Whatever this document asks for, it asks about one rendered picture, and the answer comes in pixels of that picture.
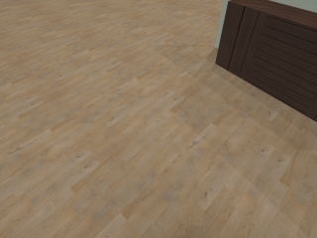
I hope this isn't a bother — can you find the pedestal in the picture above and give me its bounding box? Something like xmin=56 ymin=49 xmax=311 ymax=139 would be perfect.
xmin=215 ymin=0 xmax=317 ymax=122

